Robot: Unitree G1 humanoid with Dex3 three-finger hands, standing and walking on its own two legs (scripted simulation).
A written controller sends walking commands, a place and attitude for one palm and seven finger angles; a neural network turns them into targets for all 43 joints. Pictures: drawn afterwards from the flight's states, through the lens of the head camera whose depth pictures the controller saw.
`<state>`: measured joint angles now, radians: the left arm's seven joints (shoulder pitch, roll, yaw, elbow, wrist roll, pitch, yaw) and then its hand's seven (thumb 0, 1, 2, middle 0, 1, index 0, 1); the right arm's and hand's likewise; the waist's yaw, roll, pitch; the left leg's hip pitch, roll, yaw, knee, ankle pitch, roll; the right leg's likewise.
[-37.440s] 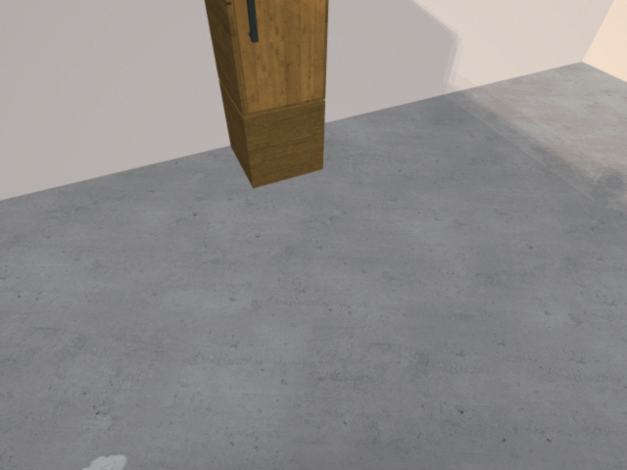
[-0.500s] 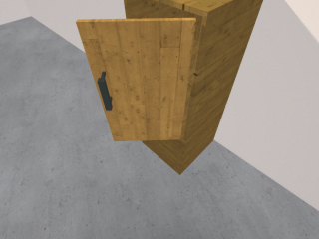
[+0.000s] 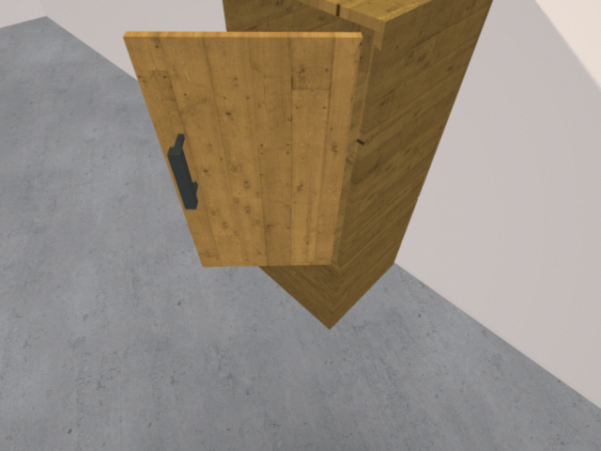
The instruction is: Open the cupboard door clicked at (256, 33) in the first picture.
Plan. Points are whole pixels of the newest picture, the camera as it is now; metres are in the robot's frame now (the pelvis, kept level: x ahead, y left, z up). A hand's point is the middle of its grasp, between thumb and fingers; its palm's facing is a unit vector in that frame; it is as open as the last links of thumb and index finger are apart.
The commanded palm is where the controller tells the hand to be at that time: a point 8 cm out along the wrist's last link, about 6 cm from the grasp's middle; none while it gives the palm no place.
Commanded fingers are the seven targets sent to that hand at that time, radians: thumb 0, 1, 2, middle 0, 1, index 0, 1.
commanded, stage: look again from close up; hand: left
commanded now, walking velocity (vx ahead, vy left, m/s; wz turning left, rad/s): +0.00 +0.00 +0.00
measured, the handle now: (185, 172) +0.56 +0.25 +0.02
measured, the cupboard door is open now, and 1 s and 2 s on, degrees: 46 46 46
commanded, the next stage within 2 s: raise the hand with hooked fingers in 0.20 s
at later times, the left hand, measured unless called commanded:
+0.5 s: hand (180, 388) +0.20 +0.17 -0.02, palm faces +0.26 -0.96 -0.11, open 7.6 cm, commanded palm +0.12 +0.22 -0.06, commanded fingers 0.00 0.64 0.79 -0.22 -0.47 -0.22 -0.47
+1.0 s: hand (162, 411) +0.17 +0.19 -0.03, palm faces +0.05 -1.00 -0.03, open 10.3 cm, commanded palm +0.14 +0.25 -0.02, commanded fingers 0.00 0.06 0.54 -0.26 -0.84 -0.26 -0.84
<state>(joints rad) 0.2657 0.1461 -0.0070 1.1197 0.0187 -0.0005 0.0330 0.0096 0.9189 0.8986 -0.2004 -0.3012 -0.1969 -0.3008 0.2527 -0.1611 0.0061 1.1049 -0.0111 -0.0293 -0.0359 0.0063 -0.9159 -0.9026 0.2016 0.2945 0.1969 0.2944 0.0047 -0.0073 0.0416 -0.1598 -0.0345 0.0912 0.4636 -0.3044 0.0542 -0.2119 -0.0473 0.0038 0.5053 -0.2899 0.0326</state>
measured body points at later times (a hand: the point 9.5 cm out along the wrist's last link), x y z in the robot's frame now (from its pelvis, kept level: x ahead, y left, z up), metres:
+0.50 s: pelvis -0.01 -0.03 -0.02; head +0.01 -0.04 +0.43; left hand +0.18 +0.22 -0.01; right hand +0.12 -0.28 -0.13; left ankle -0.03 +0.08 -0.74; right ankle -0.01 -0.14 -0.74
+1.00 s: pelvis -0.06 -0.05 -0.08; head +0.00 -0.04 +0.36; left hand +0.16 +0.24 -0.03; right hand +0.14 -0.26 -0.17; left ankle -0.03 +0.08 -0.74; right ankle -0.01 -0.14 -0.74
